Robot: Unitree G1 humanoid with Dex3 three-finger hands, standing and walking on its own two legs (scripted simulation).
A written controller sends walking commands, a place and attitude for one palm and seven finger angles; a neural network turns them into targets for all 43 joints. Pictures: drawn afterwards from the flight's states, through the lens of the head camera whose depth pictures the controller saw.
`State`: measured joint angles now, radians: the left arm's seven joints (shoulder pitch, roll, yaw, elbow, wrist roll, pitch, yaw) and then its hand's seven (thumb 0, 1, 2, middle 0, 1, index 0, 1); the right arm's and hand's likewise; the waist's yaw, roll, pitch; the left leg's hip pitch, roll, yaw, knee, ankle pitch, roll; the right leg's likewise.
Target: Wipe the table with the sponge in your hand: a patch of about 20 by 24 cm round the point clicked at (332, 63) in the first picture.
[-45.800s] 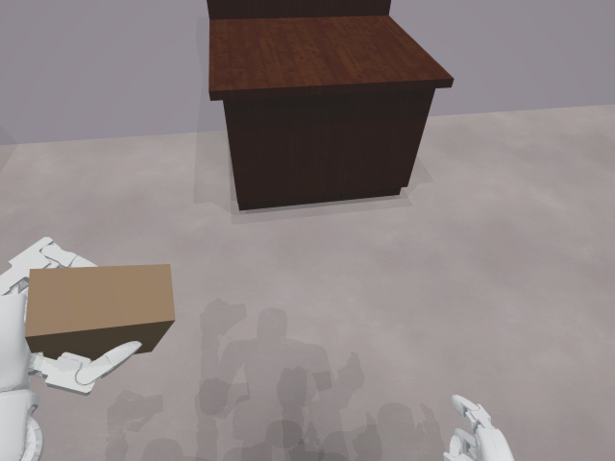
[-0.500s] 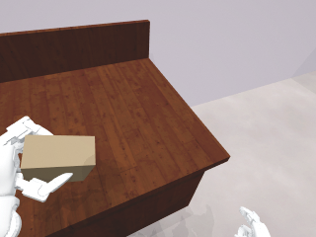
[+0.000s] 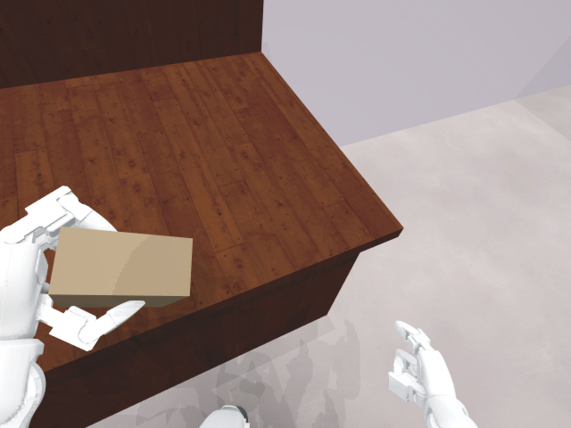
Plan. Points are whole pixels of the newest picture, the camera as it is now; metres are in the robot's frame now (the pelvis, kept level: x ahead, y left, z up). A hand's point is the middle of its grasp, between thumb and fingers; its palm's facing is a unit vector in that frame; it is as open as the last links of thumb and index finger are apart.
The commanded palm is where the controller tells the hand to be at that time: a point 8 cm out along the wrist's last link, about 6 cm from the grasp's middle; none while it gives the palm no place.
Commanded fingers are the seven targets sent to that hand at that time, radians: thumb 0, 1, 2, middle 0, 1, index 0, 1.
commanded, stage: step back with the hand held close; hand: left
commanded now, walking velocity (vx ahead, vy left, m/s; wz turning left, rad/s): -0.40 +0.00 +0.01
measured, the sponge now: (139, 275) +0.24 +0.19 +0.13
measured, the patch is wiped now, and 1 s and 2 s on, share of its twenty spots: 1.00 1.00 1.00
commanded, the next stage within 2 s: stop stepping back and stand still in 0.28 s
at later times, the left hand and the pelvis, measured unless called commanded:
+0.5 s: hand out of the picture +0.07 +0.25 +0.18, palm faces +0.27 -0.93 -0.26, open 9.7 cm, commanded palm +0.02 +0.31 +0.19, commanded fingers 0.00 0.10 1.30 -1.20 -1.60 -1.20 -1.60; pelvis -0.14 +0.03 +0.01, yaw -1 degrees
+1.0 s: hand out of the picture -0.09 +0.29 +0.16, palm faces +0.41 -0.85 -0.33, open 9.7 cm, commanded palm -0.14 +0.32 +0.19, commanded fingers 0.00 0.10 1.30 -1.20 -1.60 -1.20 -1.60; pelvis -0.31 +0.04 -0.03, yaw -2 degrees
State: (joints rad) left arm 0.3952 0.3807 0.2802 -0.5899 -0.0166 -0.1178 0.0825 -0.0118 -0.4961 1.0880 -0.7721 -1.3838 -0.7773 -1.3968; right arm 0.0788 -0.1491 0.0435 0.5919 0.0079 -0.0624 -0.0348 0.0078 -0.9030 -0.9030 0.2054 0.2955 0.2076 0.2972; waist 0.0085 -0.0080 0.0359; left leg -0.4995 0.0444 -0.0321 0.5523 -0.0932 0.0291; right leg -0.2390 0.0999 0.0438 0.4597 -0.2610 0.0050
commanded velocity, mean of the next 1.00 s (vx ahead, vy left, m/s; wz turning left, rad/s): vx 0.08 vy -0.02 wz -0.01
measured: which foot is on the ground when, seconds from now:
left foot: down 0.00-0.04, up 0.06-0.18, down 0.20-0.68, up 0.70-0.90, down 0.92-1.00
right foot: down 0.00-0.22, up 0.24-0.66, down 0.68-0.92, up 0.94-1.00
